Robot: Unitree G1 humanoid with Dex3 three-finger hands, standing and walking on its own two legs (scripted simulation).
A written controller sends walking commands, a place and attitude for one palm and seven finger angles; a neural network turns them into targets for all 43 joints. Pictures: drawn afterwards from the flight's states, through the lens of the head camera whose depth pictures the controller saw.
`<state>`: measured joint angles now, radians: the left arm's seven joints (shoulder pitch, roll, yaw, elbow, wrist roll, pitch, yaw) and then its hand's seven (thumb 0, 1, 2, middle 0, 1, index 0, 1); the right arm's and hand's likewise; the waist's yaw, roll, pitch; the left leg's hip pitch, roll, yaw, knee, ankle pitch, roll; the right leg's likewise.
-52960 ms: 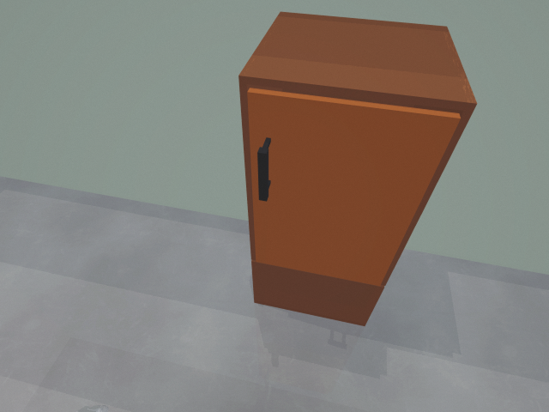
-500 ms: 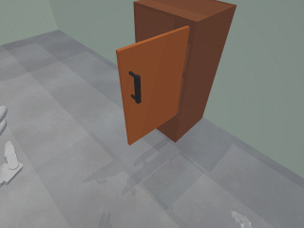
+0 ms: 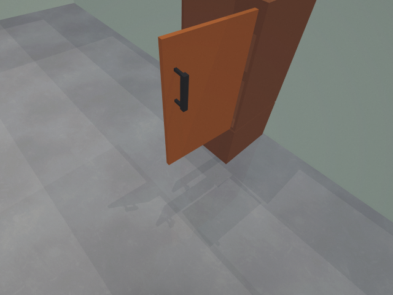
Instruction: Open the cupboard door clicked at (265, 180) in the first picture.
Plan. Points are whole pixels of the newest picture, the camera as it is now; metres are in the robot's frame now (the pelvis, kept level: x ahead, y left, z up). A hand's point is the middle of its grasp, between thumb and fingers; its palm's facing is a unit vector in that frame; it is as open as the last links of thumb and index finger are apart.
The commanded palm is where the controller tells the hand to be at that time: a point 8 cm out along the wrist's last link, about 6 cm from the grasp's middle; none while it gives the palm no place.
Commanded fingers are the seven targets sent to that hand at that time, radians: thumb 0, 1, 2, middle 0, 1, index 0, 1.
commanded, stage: let the arm hang, fingers relaxed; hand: left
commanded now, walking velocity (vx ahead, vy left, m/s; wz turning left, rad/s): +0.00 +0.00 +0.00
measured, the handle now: (180, 90) +0.70 +0.09 -0.01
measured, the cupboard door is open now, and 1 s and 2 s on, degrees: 85 85 85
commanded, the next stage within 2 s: look to check the result in 0.72 s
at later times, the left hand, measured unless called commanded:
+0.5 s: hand out of the picture +0.04 +0.22 -0.16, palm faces +0.01 -0.95 -0.30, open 7.4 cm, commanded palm none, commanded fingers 0.00 0.90 0.90 -0.20 -0.30 -0.20 -0.30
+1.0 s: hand out of the picture +0.09 +0.22 -0.15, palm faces -0.03 -0.95 -0.32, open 7.4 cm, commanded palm none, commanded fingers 0.00 0.90 0.90 -0.20 -0.30 -0.20 -0.30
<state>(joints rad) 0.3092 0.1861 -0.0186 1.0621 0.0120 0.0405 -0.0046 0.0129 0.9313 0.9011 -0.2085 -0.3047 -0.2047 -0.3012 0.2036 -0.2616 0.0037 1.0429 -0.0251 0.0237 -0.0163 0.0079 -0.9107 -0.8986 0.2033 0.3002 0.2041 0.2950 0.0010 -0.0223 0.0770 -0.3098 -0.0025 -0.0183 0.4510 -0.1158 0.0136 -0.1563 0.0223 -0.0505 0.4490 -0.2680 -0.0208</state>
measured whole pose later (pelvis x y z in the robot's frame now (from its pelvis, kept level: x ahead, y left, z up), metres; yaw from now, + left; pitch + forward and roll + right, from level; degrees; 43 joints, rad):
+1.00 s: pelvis +0.03 -0.02 +0.01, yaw -1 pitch -2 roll +0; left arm 0.14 0.29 0.01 1.13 0.00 -0.01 0.01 0.00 0.90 0.90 -0.21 -0.30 -0.20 -0.30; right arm 0.12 -0.31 -0.01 1.13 -0.02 0.00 -0.02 0.01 -0.91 -0.90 0.20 0.30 0.20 0.29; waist -0.01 0.02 0.07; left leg -0.20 0.01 0.00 0.34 -0.11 -0.01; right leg -0.05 0.03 -0.03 0.33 -0.25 -0.04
